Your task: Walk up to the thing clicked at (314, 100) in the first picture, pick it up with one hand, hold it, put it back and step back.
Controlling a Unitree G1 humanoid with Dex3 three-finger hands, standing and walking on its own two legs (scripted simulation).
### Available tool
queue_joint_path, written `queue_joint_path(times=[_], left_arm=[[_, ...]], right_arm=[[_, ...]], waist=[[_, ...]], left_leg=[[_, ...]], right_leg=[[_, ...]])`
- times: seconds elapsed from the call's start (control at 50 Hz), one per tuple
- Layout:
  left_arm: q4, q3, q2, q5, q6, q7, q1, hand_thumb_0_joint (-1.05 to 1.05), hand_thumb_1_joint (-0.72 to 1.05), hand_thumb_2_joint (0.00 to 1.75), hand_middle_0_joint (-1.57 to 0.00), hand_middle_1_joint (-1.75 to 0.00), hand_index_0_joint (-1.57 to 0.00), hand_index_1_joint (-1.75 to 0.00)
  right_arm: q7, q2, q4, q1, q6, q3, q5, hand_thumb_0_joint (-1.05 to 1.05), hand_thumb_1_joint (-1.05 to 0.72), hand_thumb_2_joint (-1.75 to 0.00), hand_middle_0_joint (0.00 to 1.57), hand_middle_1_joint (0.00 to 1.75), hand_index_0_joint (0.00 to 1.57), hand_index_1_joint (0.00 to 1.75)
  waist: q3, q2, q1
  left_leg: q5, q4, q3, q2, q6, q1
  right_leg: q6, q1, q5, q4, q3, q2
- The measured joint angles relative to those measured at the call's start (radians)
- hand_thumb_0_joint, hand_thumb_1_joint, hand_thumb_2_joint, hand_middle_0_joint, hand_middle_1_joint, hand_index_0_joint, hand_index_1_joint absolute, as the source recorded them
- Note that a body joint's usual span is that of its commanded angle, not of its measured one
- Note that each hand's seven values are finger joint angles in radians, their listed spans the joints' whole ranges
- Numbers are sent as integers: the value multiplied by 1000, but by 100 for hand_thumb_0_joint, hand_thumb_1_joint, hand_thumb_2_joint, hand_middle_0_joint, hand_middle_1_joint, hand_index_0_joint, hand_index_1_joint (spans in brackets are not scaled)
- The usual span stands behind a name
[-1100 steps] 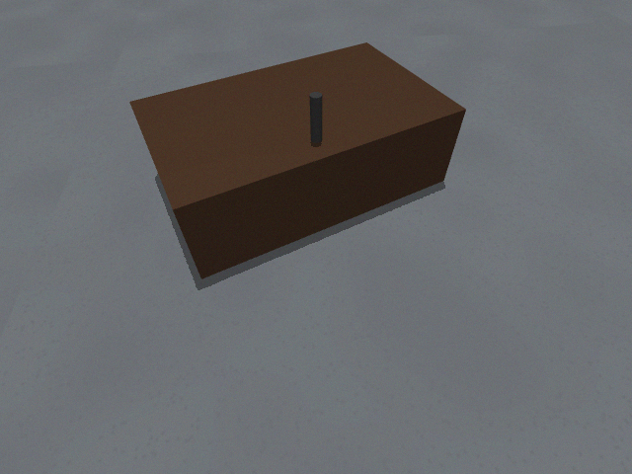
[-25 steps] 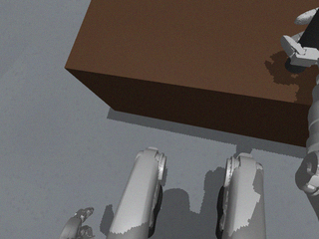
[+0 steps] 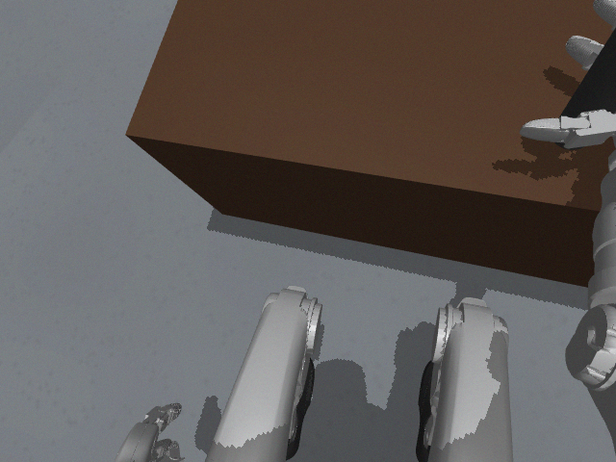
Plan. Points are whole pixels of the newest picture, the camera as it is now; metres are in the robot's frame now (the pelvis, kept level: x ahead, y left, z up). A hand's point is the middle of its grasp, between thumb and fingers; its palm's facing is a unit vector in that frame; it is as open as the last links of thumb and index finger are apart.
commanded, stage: withdraw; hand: right
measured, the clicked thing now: (609, 82) +0.52 -0.25 +0.04
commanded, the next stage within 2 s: rise in 0.26 s
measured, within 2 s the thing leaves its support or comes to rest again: rests again in 0.34 s
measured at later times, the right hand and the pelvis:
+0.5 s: hand out of the picture +0.51 -0.35 +0.13, palm faces +0.25 +0.95 -0.20, open 16.9 cm; pelvis +0.02 -0.01 +0.10, yaw -1 degrees
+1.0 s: hand out of the picture +0.38 -0.36 +0.20, palm faces +0.33 +0.87 -0.37, open 17.2 cm; pelvis +0.05 -0.04 +0.26, yaw -5 degrees
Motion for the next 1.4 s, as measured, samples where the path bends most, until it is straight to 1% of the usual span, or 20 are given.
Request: queue_joint_path(times=[0.12,0.22,0.3,0.4,0.42,0.44,0.5,0.56,0.6,0.68,0.72,0.78,0.84,0.88,0.96,1.02,1.08,1.2,1.3,1.4], left_arm=[[-8,7,-1,-7,6,7,-10,0,91,89,-19,-30,-19,-29],[-7,10,0,-25,12,24,-13,0,91,89,-19,-29,-19,-29],[-2,8,6,-41,10,33,0,0,90,89,-19,-29,-19,-29],[-6,-1,21,-57,-5,31,31,0,90,89,-19,-29,-19,-29],[-12,0,22,-57,-2,28,37,0,90,89,-19,-29,-19,-29],[-21,2,23,-58,7,24,42,0,90,89,-19,-30,-20,-29],[-48,2,24,-65,35,7,54,0,89,89,-20,-30,-20,-30],[-73,-6,23,-72,63,-8,57,1,89,90,-20,-30,-20,-30],[-85,-6,17,-74,74,-9,64,1,89,90,-20,-30,-20,-30],[-80,-11,3,-75,89,2,75,1,89,90,-20,-30,-20,-30],[-78,-13,1,-74,91,8,84,1,89,90,-20,-30,-20,-30],[-77,-11,3,-76,88,16,99,0,89,90,-20,-30,-20,-30],[-87,-3,9,-82,90,21,117,0,90,90,-20,-30,-20,-30],[-96,3,12,-88,90,24,132,0,90,90,-20,-30,-20,-30],[-96,9,9,-105,89,36,148,1,90,90,-20,-30,-20,-30],[-94,7,-2,-115,85,56,149,1,90,90,-20,-30,-20,-30],[-95,-1,-18,-120,73,83,144,1,90,90,-20,-30,-20,-30],[-107,-6,-47,-117,37,121,118,1,90,90,-20,-30,-20,-30],[-121,-2,-58,-115,7,130,76,1,90,90,-20,-30,-20,-30],[-136,-1,-63,-117,-18,137,41,1,90,90,-20,-30,-20,-30]], right_arm=[[-3,-13,-48,0,23,-20,-12,-1,27,-27,42,34,41,34],[7,-69,-38,-12,63,-62,-11,-1,29,-23,31,26,30,26],[42,-138,6,-16,89,-101,-5,-1,35,-17,22,18,21,18],[118,-218,98,-16,89,-119,18,-1,43,-11,14,11,13,11],[119,-229,108,-16,95,-112,-12,-1,44,-10,13,10,12,10],[106,-241,116,-15,115,-94,-44,-1,44,-9,12,9,11,9],[49,-238,114,1,185,-51,-110,-1,44,-8,9,7,9,7],[-3,-226,70,62,239,-75,-164,-1,45,-8,7,7,8,7],[-48,-225,60,97,259,-70,-180,-1,46,-7,7,6,7,6],[-138,-226,104,123,278,-54,-200,-1,48,-7,7,6,7,6],[-177,-232,136,130,281,-39,-199,-1,48,-8,7,6,7,6],[-214,-228,175,155,285,-8,-187,-1,48,-8,7,6,6,6],[-235,-203,162,231,299,23,-168,-1,48,-9,7,6,6,6],[-244,-162,119,301,317,57,-148,-1,47,-9,7,6,6,6],[-260,-38,-20,463,352,127,-115,-1,48,-8,6,6,6,6],[-278,57,-151,594,372,167,-98,-1,50,-8,6,6,6,6],[-303,125,-256,714,377,207,-80,-1,51,-7,7,5,6,5],[-336,200,-384,892,386,279,-55,-1,54,-5,7,5,6,5],[-339,249,-500,1034,404,363,-42,-1,56,-4,6,4,5,5],[-332,309,-649,1200,438,445,-39,-1,57,-3,6,4,5,4]], waist=[[5,1,3],[-2,-11,5],[-18,-22,5],[-34,-25,7],[-30,-20,6],[-23,-16,3],[1,-6,-9],[14,-6,-9],[16,-4,-9],[13,3,-12],[12,3,-12],[13,-1,-15],[18,-7,-21],[24,-9,-30],[36,-5,-45],[42,6,-55],[48,12,-62],[50,3,-88],[58,-23,-114],[65,-30,-135]], left_leg=[[4,-17,-2,2,0,19],[13,-78,-4,2,-1,76],[24,-152,-4,3,0,144],[39,-242,0,9,2,222],[42,-258,0,10,2,238],[45,-275,-1,11,2,258],[63,-343,-1,16,1,326],[86,-427,3,16,-1,408],[99,-487,4,18,-1,475],[132,-616,8,22,-2,620],[150,-683,11,26,-2,694],[179,-779,12,33,-5,795],[209,-866,5,36,-9,883],[228,-921,0,39,-10,940],[260,-1019,-10,52,-7,1051],[279,-1082,-17,59,-3,1131],[291,-1134,-21,65,-4,1211],[301,-1199,-24,77,-1,1334],[303,-1224,-27,85,-11,1400],[297,-1227,-23,88,-5,1435]], right_leg=[[2,20,4,-17,-4,0],[-3,79,6,-73,-14,-7],[-9,147,9,-140,-22,-14],[-19,221,18,-222,-29,-14],[-16,237,20,-236,-31,-14],[-14,258,23,-253,-33,-15],[-14,323,38,-317,-39,-13],[-18,402,53,-390,-43,-17],[-21,467,61,-442,-47,-18],[-25,607,85,-557,-53,-19],[-28,676,99,-616,-56,-16],[-34,772,121,-700,-62,-12],[-42,858,141,-776,-75,-12],[-47,915,155,-825,-85,-10],[-55,1027,182,-918,-104,-1],[-57,1111,198,-981,-117,4],[-58,1193,209,-1033,-125,8],[-53,1323,224,-1110,-135,18],[-50,1397,235,-1152,-141,24],[-41,1441,243,-1178,-139,27]])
